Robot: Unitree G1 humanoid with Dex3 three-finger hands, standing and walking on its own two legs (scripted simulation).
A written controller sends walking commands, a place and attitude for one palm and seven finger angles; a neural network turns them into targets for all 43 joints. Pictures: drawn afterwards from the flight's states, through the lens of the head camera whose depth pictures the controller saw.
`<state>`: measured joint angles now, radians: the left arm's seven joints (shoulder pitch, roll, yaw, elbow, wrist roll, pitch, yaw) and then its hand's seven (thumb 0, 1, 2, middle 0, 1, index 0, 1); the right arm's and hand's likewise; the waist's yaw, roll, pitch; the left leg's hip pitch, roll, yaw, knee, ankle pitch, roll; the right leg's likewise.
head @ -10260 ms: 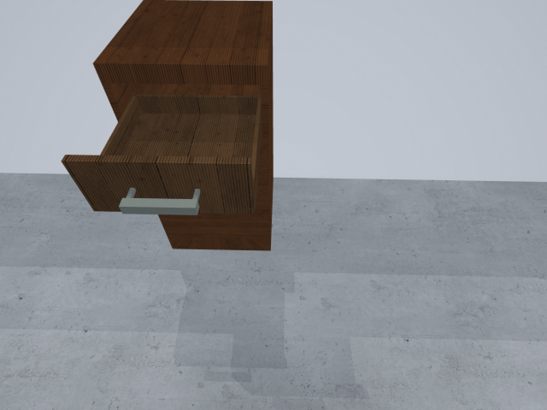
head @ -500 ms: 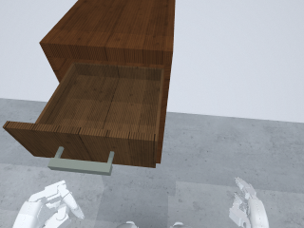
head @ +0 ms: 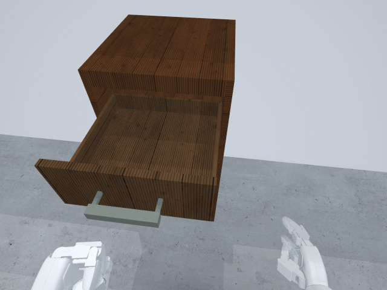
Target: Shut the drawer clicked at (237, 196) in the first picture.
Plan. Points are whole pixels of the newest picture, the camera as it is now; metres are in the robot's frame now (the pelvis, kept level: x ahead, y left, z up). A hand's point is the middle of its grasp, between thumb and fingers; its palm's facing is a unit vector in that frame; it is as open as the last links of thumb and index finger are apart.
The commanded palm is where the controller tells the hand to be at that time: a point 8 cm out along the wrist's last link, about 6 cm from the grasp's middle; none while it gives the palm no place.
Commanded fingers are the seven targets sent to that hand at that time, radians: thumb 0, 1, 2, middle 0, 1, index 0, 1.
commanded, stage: raise the hand and make a fist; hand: left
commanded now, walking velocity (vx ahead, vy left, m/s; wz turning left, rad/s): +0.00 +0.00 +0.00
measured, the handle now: (126, 207) +0.29 +0.18 +0.00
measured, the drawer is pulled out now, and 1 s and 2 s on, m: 0.30 0.30 0.30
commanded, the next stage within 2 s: bring the fist close to the handle in 0.38 s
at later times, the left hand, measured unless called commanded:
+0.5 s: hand (103, 279) +0.13 +0.15 +0.10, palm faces -0.02 -1.00 -0.05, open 3.3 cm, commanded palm +0.08 +0.21 +0.10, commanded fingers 0.00 0.90 0.90 -1.40 -1.60 -1.40 -1.60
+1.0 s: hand (122, 261) +0.17 +0.14 +0.05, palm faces -0.04 -1.00 -0.03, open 3.3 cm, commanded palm +0.14 +0.20 +0.05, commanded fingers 0.00 0.90 0.90 -1.40 -1.60 -1.40 -1.60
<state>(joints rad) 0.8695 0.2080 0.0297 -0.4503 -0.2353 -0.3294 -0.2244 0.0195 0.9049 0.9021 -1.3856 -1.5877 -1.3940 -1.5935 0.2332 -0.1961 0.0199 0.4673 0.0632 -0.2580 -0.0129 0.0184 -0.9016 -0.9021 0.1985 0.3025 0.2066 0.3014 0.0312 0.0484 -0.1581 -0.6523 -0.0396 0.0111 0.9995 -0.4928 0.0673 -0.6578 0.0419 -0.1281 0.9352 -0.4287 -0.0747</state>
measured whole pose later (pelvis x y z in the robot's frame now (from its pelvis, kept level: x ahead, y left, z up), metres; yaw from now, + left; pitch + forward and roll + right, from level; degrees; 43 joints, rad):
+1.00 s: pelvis +0.00 -0.01 -0.02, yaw +0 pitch +13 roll -2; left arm 0.70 0.20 0.02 -0.27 -0.21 -0.37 -0.18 0.02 0.91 0.90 -1.39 -1.60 -1.40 -1.60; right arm 0.25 -0.22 0.01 0.46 0.05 -0.20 -0.02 0.02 -0.90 -0.90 0.20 0.30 0.21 0.30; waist 0.00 0.04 -0.17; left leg -0.79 -0.03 0.01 1.09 -0.54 0.06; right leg -0.80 0.05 -0.13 1.03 -0.47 -0.09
